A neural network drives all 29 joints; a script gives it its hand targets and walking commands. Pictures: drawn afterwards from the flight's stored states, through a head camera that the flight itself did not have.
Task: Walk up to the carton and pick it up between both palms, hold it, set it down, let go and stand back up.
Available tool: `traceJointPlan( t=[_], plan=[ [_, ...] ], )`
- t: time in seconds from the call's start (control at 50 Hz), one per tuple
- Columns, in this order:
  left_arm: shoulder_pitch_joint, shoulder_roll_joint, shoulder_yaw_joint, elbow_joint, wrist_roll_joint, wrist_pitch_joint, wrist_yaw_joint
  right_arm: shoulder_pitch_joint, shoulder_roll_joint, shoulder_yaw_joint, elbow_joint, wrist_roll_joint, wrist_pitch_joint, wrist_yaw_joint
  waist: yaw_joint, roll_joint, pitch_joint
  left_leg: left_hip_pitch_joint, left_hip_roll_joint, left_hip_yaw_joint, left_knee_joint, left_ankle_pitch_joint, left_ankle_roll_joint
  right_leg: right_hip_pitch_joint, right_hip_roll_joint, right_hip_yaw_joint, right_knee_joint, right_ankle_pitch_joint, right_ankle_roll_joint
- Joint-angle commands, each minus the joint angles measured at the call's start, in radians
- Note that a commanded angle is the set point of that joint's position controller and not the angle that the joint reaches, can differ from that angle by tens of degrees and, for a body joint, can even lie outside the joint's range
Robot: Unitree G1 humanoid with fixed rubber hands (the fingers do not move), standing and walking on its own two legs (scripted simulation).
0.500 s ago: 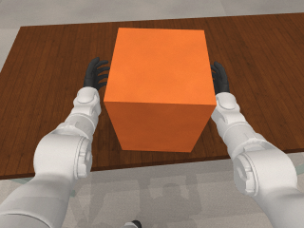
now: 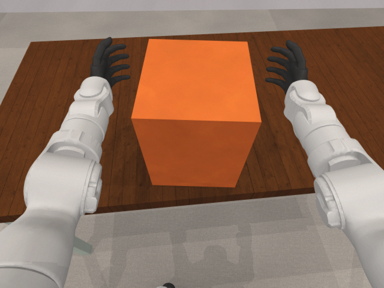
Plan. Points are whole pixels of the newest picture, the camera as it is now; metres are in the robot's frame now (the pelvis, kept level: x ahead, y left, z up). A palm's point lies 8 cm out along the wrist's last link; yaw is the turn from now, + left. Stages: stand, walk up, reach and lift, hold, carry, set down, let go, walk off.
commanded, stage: set down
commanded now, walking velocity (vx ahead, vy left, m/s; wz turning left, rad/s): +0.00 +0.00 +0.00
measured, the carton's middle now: (195, 119) +0.45 +0.05 +0.06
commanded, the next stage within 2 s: none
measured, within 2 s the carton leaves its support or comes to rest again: neither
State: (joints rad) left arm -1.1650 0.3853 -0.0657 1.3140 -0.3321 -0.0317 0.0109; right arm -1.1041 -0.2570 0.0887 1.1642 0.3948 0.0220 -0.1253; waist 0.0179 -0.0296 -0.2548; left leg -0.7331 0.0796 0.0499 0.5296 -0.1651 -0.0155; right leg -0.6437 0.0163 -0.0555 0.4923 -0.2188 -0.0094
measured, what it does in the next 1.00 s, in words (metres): stands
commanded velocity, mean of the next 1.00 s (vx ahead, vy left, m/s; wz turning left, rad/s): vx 0.00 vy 0.00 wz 0.00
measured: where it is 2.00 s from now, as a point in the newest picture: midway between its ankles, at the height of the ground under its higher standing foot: outside the picture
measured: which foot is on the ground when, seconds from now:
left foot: down 0.00-1.00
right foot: down 0.00-1.00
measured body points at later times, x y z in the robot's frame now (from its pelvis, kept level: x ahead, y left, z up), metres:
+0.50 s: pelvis +0.00 +0.00 +0.01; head +0.04 +0.02 +0.46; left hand +0.46 +0.26 +0.18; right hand +0.48 -0.14 +0.17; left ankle +0.03 +0.13 -0.73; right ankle -0.01 -0.12 -0.73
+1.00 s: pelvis +0.00 +0.00 +0.02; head +0.03 +0.01 +0.47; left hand +0.40 +0.26 +0.13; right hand +0.42 -0.14 +0.12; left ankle +0.03 +0.13 -0.73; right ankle -0.01 -0.12 -0.73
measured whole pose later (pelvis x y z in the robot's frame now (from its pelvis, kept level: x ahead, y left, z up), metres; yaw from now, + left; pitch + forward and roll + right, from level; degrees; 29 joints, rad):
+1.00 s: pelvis +0.00 +0.00 +0.02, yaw +1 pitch +4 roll -1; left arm -0.62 0.36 0.12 0.54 -0.20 0.34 -0.02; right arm -0.59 -0.17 0.04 0.54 0.32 0.20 -0.24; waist 0.03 -0.02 -0.01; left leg -0.31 0.06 0.04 0.40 -0.15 -0.02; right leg -0.22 0.01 -0.05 0.36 -0.20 -0.01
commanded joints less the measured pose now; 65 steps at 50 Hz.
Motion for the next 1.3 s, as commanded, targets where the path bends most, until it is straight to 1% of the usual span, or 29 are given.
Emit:
traceJointPlan(
  t=[0.0,0.04,0.08,0.12,0.14,0.16,0.24,0.32,0.36,0.44,0.5,0.52,0.56,0.62,0.64,0.7,0.76,0.84,0.86,0.92,0.98,1.0,1.06,1.08,1.16,1.18,1.22,1.26,1.28],
  plan=[
    [-0.502,0.185,0.025,-0.165,0.010,0.046,0.005,-0.547,-0.162,-0.025,-0.126,0.016,0.036,-0.021,0.012,0.063,-0.614,0.528,-0.063,-0.007,0.000,0.350,-0.024,0.286,0.023,0.006,-0.049,0.368,0.047],
    [-0.495,0.190,0.015,-0.100,0.007,0.070,-0.003,-0.546,-0.151,-0.025,-0.086,0.013,0.068,-0.023,0.004,0.046,-0.524,0.530,-0.062,-0.011,-0.030,0.291,-0.013,0.264,0.015,0.008,-0.080,0.293,0.048],
    [-0.525,0.205,0.016,-0.162,-0.002,0.070,0.007,-0.573,-0.146,-0.024,-0.190,0.017,0.067,-0.024,0.025,0.057,-0.601,0.520,-0.064,-0.006,-0.033,0.302,-0.018,0.301,0.013,0.010,-0.075,0.309,0.047],
    [-0.558,0.200,0.002,-0.197,-0.003,0.078,0.011,-0.567,-0.152,-0.058,-0.190,0.005,0.076,-0.031,-0.009,0.114,-0.623,0.584,-0.060,-0.014,-0.016,0.352,-0.044,0.269,0.022,-0.007,-0.077,0.326,0.039],
    [-0.571,0.219,0.019,-0.232,-0.006,0.091,0.012,-0.590,-0.161,-0.053,-0.227,0.009,0.086,-0.029,0.010,0.115,-0.658,0.615,-0.062,-0.011,-0.007,0.393,-0.043,0.273,0.022,-0.008,-0.085,0.335,0.036],
    [-0.586,0.204,-0.009,-0.161,-0.011,0.105,0.011,-0.590,-0.167,-0.078,-0.131,-0.009,0.111,-0.030,-0.027,0.131,-0.558,0.622,-0.055,-0.021,-0.021,0.326,-0.044,0.213,0.023,-0.018,-0.100,0.257,0.025],
    [-0.589,0.193,-0.028,-0.177,-0.028,0.140,0.016,-0.603,-0.167,-0.093,-0.160,-0.026,0.139,-0.032,-0.023,0.141,-0.537,0.646,-0.051,-0.022,-0.045,0.280,-0.040,0.216,0.020,-0.018,-0.126,0.215,0.013],
    [-0.495,0.169,-0.009,-0.302,0.002,0.172,0.004,-0.490,-0.170,-0.084,-0.192,-0.008,0.133,-0.039,-0.031,0.193,-0.587,0.792,-0.052,-0.030,-0.016,0.479,-0.073,0.247,0.034,-0.028,-0.141,0.333,0.014],
    [-0.463,0.175,0.028,-0.291,0.034,0.192,-0.006,-0.465,-0.165,-0.087,-0.179,-0.012,0.141,-0.043,-0.028,0.175,-0.522,0.786,-0.056,-0.028,-0.036,0.444,-0.062,0.262,0.031,-0.022,-0.159,0.298,0.016],
    [-0.319,0.166,0.075,-0.394,0.066,0.190,-0.011,-0.355,-0.124,-0.049,-0.316,-0.006,0.114,-0.054,-0.003,0.119,-0.485,0.770,-0.067,-0.020,-0.046,0.486,-0.044,0.380,0.032,-0.015,-0.149,0.392,0.036],
    [-0.198,0.160,0.131,-0.509,0.124,0.212,-0.027,-0.235,-0.103,-0.041,-0.380,0.003,0.107,-0.070,0.010,0.131,-0.429,0.786,-0.075,-0.009,-0.062,0.506,-0.049,0.438,0.036,-0.005,-0.164,0.378,0.039],
    [-0.207,0.174,0.141,-0.564,0.122,0.212,-0.028,-0.242,-0.105,-0.065,-0.426,-0.011,0.106,-0.075,-0.006,0.120,-0.431,0.782,-0.080,-0.004,-0.061,0.488,-0.044,0.433,0.035,-0.004,-0.168,0.362,0.043],
    [-0.184,0.190,0.175,-0.625,0.115,0.208,-0.023,-0.234,-0.081,-0.056,-0.535,-0.027,0.102,-0.080,0.016,0.076,-0.436,0.744,-0.083,0.005,-0.065,0.451,-0.028,0.462,0.031,0.005,-0.160,0.353,0.052],
    [-0.225,0.209,0.171,-0.602,0.084,0.210,-0.017,-0.292,-0.071,-0.080,-0.588,-0.056,0.121,-0.092,0.008,0.030,-0.385,0.662,-0.084,0.007,-0.094,0.287,0.000,0.461,0.021,0.012,-0.149,0.274,0.054],
    [-0.152,0.199,0.183,-0.668,0.078,0.202,-0.013,-0.214,-0.048,-0.063,-0.645,-0.050,0.115,-0.095,0.031,0.024,-0.427,0.672,-0.087,0.014,-0.086,0.313,0.003,0.498,0.020,0.021,-0.141,0.306,0.054],
    [-0.093,0.175,0.203,-0.799,0.108,0.226,-0.016,-0.126,-0.047,-0.071,-0.692,-0.048,0.112,-0.105,0.024,0.123,-0.476,0.759,-0.088,0.014,-0.053,0.448,-0.030,0.493,0.027,0.016,-0.135,0.379,0.040],
    [-0.011,0.180,0.227,-0.894,0.117,0.269,-0.021,-0.051,-0.047,-0.083,-0.773,-0.051,0.119,-0.110,0.030,0.129,-0.437,0.783,-0.087,0.018,-0.061,0.428,-0.032,0.468,0.031,0.017,-0.151,0.318,0.039],
    [0.017,0.162,0.207,-0.881,0.111,0.314,-0.027,-0.031,-0.039,-0.116,-0.763,-0.087,0.146,-0.110,0.001,0.101,-0.325,0.743,-0.086,0.014,-0.085,0.325,-0.020,0.444,0.023,0.014,-0.167,0.241,0.035],
    [0.104,0.140,0.217,-0.903,0.119,0.319,-0.028,0.049,-0.028,-0.098,-0.779,-0.087,0.146,-0.110,0.015,0.074,-0.305,0.756,-0.083,0.016,-0.092,0.323,-0.014,0.470,0.027,0.016,-0.169,0.236,0.037],
    [0.124,0.133,0.227,-0.958,0.135,0.326,-0.033,0.082,-0.021,-0.099,-0.798,-0.085,0.143,-0.110,0.002,0.096,-0.296,0.778,-0.083,0.012,-0.090,0.376,-0.025,0.472,0.028,0.015,-0.171,0.259,0.036],
    [0.287,0.101,0.254,-1.039,0.161,0.345,-0.041,0.224,-0.014,-0.065,-0.843,-0.070,0.130,-0.107,0.025,0.080,-0.262,0.841,-0.080,0.008,-0.086,0.475,-0.026,0.506,0.037,0.014,-0.176,0.326,0.038],
    [0.271,0.094,0.246,-1.044,0.167,0.353,-0.046,0.213,-0.019,-0.080,-0.831,-0.079,0.129,-0.108,0.006,0.089,-0.219,0.842,-0.082,0.007,-0.088,0.467,-0.031,0.487,0.037,0.007,-0.186,0.310,0.035],
    [0.296,0.089,0.244,-1.048,0.159,0.352,-0.044,0.242,-0.002,-0.090,-0.869,-0.092,0.123,-0.093,0.015,0.089,-0.148,0.809,-0.085,0.011,-0.108,0.366,-0.025,0.455,0.028,0.012,-0.204,0.194,0.026],
    [0.346,0.079,0.253,-1.102,0.165,0.345,-0.041,0.292,0.005,-0.078,-0.905,-0.088,0.114,-0.092,0.028,0.089,-0.169,0.818,-0.084,0.015,-0.109,0.385,-0.023,0.474,0.028,0.015,-0.200,0.217,0.028],
    [0.367,0.078,0.245,-1.165,0.150,0.333,-0.038,0.323,0.016,-0.098,-0.956,-0.114,0.105,-0.095,0.011,0.080,-0.159,0.813,-0.085,0.018,-0.112,0.357,-0.017,0.478,0.028,0.017,-0.197,0.205,0.029],
    [0.423,0.072,0.248,-1.208,0.154,0.330,-0.037,0.380,0.024,-0.079,-0.988,-0.100,0.096,-0.094,0.029,0.097,-0.182,0.823,-0.088,0.024,-0.107,0.385,-0.021,0.495,0.026,0.022,-0.194,0.227,0.028],
    [0.478,0.054,0.244,-1.202,0.165,0.334,-0.041,0.429,0.018,-0.085,-0.968,-0.108,0.089,-0.087,0.019,0.120,-0.152,0.844,-0.086,0.017,-0.105,0.414,-0.031,0.481,0.030,0.017,-0.196,0.231,0.020],
    [0.566,0.044,0.254,-1.247,0.166,0.333,-0.047,0.502,0.021,-0.081,-1.038,-0.117,0.071,-0.086,0.026,0.094,-0.148,0.857,-0.089,0.020,-0.101,0.442,-0.028,0.493,0.031,0.022,-0.202,0.250,0.023],
    [0.500,0.060,0.240,-1.281,0.145,0.325,-0.046,0.444,0.009,-0.103,-1.091,-0.135,0.061,-0.088,0.011,0.084,-0.175,0.832,-0.091,0.020,-0.100,0.429,-0.028,0.485,0.029,0.021,-0.197,0.264,0.030]
  ],
)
